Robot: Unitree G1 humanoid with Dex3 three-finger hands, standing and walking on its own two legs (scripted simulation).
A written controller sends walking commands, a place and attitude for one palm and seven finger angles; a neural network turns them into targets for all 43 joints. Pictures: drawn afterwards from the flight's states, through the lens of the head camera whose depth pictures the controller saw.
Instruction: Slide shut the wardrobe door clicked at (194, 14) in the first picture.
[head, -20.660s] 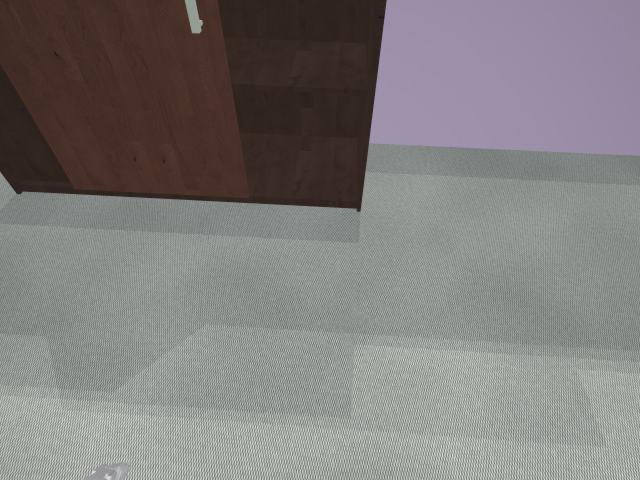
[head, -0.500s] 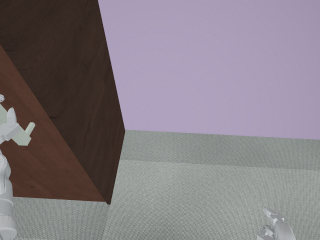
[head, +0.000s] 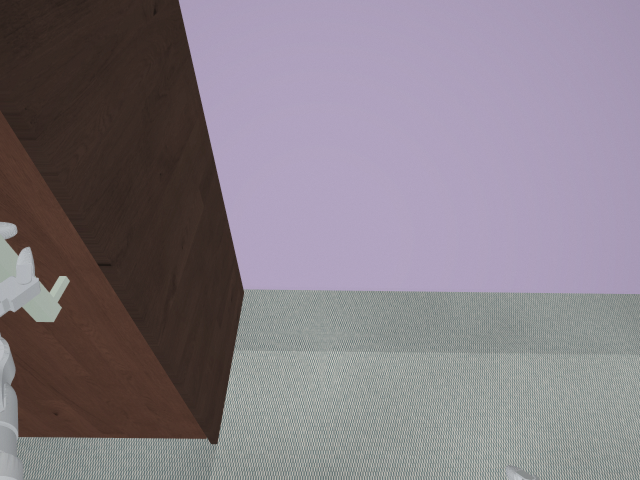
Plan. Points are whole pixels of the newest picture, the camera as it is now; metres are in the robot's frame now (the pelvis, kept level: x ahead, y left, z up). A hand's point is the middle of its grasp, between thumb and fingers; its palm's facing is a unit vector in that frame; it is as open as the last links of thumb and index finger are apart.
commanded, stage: stop walking and hold the door there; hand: left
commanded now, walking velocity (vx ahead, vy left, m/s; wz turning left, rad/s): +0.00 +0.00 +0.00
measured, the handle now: (1, 234) +0.34 +0.41 +0.15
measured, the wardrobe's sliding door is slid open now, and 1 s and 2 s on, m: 0.00 0.00 0.00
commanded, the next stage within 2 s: loosen the grip on the handle in 1.98 s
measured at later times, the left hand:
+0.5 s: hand (20, 281) +0.30 +0.38 +0.11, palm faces +0.57 -0.76 -0.32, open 6.2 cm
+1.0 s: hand (18, 283) +0.29 +0.38 +0.11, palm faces +0.35 -0.92 -0.18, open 5.8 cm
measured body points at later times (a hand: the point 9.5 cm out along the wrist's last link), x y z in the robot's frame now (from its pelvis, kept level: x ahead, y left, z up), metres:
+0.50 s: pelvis -0.03 +0.03 -0.01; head -0.01 +0.03 +0.44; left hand +0.26 +0.42 +0.13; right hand +0.13 -0.25 -0.11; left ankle -0.01 +0.14 -0.74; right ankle +0.04 -0.12 -0.74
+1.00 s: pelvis -0.09 +0.14 -0.01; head -0.04 +0.14 +0.43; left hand +0.27 +0.43 +0.12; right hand +0.06 -0.13 -0.12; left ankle -0.07 +0.31 -0.73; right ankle -0.07 -0.04 -0.74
